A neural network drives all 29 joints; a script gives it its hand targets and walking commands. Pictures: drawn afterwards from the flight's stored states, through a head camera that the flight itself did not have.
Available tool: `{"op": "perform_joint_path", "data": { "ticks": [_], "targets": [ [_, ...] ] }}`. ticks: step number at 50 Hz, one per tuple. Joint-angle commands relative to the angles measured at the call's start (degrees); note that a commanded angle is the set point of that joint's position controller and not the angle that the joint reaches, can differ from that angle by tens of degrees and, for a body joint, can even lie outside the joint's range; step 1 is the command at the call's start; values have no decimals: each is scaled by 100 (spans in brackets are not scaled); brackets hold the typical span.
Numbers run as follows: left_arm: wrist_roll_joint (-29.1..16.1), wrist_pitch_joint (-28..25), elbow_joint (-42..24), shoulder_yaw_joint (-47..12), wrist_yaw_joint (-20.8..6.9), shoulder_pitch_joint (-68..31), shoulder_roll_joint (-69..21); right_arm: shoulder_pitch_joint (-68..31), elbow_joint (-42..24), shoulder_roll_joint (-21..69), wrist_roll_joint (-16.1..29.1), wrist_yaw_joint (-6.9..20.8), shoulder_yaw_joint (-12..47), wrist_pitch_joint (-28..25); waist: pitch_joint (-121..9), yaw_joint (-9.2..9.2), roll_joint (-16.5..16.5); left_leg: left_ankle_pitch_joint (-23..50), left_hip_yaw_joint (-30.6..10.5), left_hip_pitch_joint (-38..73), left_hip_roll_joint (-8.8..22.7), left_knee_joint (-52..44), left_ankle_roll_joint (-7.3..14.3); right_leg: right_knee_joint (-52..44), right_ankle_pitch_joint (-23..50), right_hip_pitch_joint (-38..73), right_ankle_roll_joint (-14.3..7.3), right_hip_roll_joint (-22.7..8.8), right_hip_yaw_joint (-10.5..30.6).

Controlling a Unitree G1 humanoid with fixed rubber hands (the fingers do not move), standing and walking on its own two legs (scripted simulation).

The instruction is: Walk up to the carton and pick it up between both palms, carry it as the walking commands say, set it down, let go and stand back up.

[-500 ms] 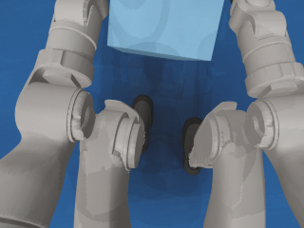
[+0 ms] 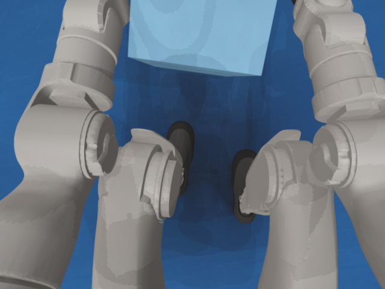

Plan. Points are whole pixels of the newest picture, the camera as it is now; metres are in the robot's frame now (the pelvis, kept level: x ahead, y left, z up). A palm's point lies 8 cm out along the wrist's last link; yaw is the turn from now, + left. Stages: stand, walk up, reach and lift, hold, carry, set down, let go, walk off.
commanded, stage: set down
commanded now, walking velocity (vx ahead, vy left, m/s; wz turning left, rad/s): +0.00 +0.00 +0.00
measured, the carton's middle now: out of the picture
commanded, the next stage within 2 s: none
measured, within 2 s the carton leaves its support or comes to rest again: neither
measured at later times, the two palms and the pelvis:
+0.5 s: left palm out of the picture +0.55 +0.18 -0.15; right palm out of the picture +0.56 -0.10 -0.17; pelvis +0.00 +0.00 +0.00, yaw +0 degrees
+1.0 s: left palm out of the picture +0.54 +0.20 -0.16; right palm out of the picture +0.56 -0.12 -0.18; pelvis +0.00 +0.00 +0.00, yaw -1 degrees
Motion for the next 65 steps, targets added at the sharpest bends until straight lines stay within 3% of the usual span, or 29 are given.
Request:
{"op": "perform_joint_path", "data": {
  "ticks": [1, 2, 3, 6, 8, 12, 14, 16, 19, 20, 21, 26, 31, 32, 35, 38, 40, 44, 48, 49, 52, 53, 55, 56, 57, 60, 61, 63, 65],
  "targets": [
    [-62, -103, -516, -1183, -1412, -2428, -6240, -4077, -1296, 4709, -143, 1263, 1551, -321, -6858, -593, -168, 1093, -1046, 4871, -657, -261, -303, -1200, 961, 227, -144, 417, 552],
    [-30, -72, -394, -1151, -1419, -2183, -6368, -3870, -1051, 4579, -309, 1266, 1388, -286, -6563, -764, 53, 1095, -1199, 4934, -659, -289, -320, -1161, 928, -45, -180, 421, 586],
    [45, -92, -390, -1096, -1420, -2303, -6199, -3784, -899, 4788, -218, 1279, 1414, -256, -6644, -591, -67, 1069, -1066, 4865, -606, -294, -326, -1222, 914, 184, -172, 382, 610],
    [118, -15, -95, -929, -1473, -2026, -6134, -3527, -827, 4427, -469, 1327, 1117, -207, -6197, -729, -31, 654, -1232, 4757, -647, -376, -323, -1166, 658, -141, -199, 401, 612],
    [223, -78, -343, -928, -1458, -2091, -6001, -3689, -1039, 4736, -342, 1340, 1304, -224, -6320, -463, -92, 855, -1062, 4697, -683, -218, -280, -1193, 758, -89, -155, 391, 648],
    [162, -48, -154, -828, -1494, -1990, -6120, -3386, -667, 4568, -504, 1317, 1172, -189, -6017, -778, -90, 579, -1104, 4409, -612, -288, -294, -1284, 727, 49, -213, 358, 680],
    [205, -128, -470, -841, -1462, -2161, -5774, -3459, -822, 4718, -440, 1356, 1199, -184, -5931, -545, -78, 802, -1037, 4488, -639, -291, -302, -1227, 821, -111, -133, 431, 571],
    [167, -86, -211, -887, -1506, -2060, -5948, -3410, -671, 4468, -562, 1307, 1164, -198, -5920, -789, -64, 924, -1078, 4598, -626, -190, -279, -1316, 751, -66, -166, 394, 671],
    [164, -144, -300, -824, -1456, -2307, -5705, -3776, -880, 4567, -412, 1300, 1200, -202, -6013, -532, -192, 670, -987, 4456, -605, -214, -281, -1236, 675, 141, -125, 366, 647],
    [247, -106, -66, -784, -1463, -2044, -5715, -3417, -639, 4463, -560, 1321, 1003, -202, -5769, -704, -117, 612, -1198, 4553, -631, -319, -262, -1132, 640, -304, -140, 439, 591],
    [290, -151, -87, -661, -1467, -1913, -5588, -3374, -576, 4426, -520, 1312, 1130, -187, -5762, -477, -124, 749, -1046, 4471, -626, -262, -277, -1197, 644, -146, -132, 407, 618],
    [273, -178, -107, -560, -1370, -1873, -5085, -3343, -675, 3759, -591, 1162, 869, -282, -5800, -620, -41, 752, -1058, 4573, -610, -280, -325, -1194, 736, 15, -104, 353, 580],
    [455, -334, -48, -153, -1031, -1625, -3803, -3175, -676, 2628, -701, 824, 635, -441, -5909, -422, -93, 943, -1037, 4778, -599, -317, -365, -1236, 872, 229, -46, 342, 596],
    [361, -360, -220, -190, -912, -1532, -3383, -3052, -590, 2028, -754, 696, 437, -500, -6103, -686, -58, 722, -1241, 4995, -573, -396, -420, -1078, 888, 131, -44, 320, 500],
    [440, -629, -231, 272, -435, -1279, -1633, -2803, -489, 764, -692, 212, 403, -640, -6655, -423, -346, 1141, -916, 5026, -507, -267, -425, -1281, 1070, 808, 35, 232, 566],
    [-56, -763, -423, -107, -48, -1313, -458, -2482, -246, -972, -523, -236, 133, -767, -7229, -843, 40, 1619, -1033, 5693, -380, -315, -511, -1324, 1147, 628, -2, 178, 479],
    [-11, -892, -556, -48, 204, -1288, 160, -2727, -579, -1048, -83, -372, 379, -835, -7806, -432, -89, 1911, -1090, 6122, -289, -378, -426, -1298, 1339, 868, 92, 190, 526],
    [-293, -807, 7, -89, 237, -1186, 370, -2593, -95, -1354, 128, -469, 393, -721, -7472, -482, -201, 1635, -1170, 5569, -176, -469, -428, -1318, 1131, 546, 118, 165, 573],
    [-489, -872, -79, -96, 223, -1106, 554, -2433, -218, -1351, 377, -472, 591, -758, -8080, -408, -321, 1971, -1043, 5616, -157, -379, -401, -1325, 1475, 816, 104, 168, 614],
    [-490, -929, -508, -96, 233, -1167, 633, -2607, -571, -1397, 446, -488, 663, -780, -8211, -242, -315, 2038, -904, 5433, -182, -345, -417, -1299, 1567, 995, 108, 177, 661],
    [-718, -942, -781, -258, 251, -1354, 832, -2891, -1250, -1542, 627, -528, 659, -805, -9070, -356, -379, 2338, -984, 6008, -142, -382, -373, -1210, 1888, 1399, 116, 164, 525],
    [-759, -935, -1129, -358, 245, -1473, 760, -2954, -1400, -1303, 736, -544, 923, -745, -9321, -157, -317, 2239, -922, 6063, -209, -439, -356, -1316, 1818, 1609, 79, 168, 570],
    [-902, -845, -632, -463, 189, -1275, 819, -2780, -824, -1167, 851, -522, 1096, -616, -9000, -99, -491, 1794, -853, 5629, -142, -489, -331, -1381, 1528, 1732, 121, 82, 583],
    [-1068, -821, -1485, -634, 221, -1372, 617, -2775, -1647, -1338, 805, -538, 917, -633, -9931, -351, -358, 2157, -1004, 6258, -184, -527, -347, -1327, 1915, 2003, 58, 94, 521],
    [-897, -798, -1630, -298, 273, -1329, 1059, -2846, -2080, -1459, 925, -586, 911, -579, -10478, -108, -508, 2396, -872, 6540, -183, -461, -302, -1396, 2060, 2405, 125, 143, 588],
    [-933, -505, -2108, -386, 414, -1206, 1038, -2564, -2310, -1582, 893, -710, 725, -282, -11398, -197, -220, 2415, -896, 7341, -285, -689, -372, -1570, 1991, 2572, 106, 235, 435],
    [-875, -407, -1955, -185, 434, -1156, 1181, -2570, -2116, -1692, 880, -753, 740, -150, -11206, 29, -430, 2353, -791, 7094, -277, -771, -363, -1665, 1844, 2593, 112, 230, 489],
    [-1092, -157, -3011, -378, 448, -1253, 1016, -2652, -3077, -1629, 952, -805, 840, 55, -12354, -106, -505, 2450, -813, 7483, -287, -830, -301, -1788, 2074, 3172, 51, 242, 495],
    [-996, 136, -2460, -315, 459, -864, 877, -2476, -2821, -1569, 905, -850, 834, 335, -11900, -42, -426, 2153, -683, 7158, -307, -981, -310, -1982, 1917, 3216, 14, 260, 531]
  ]
}}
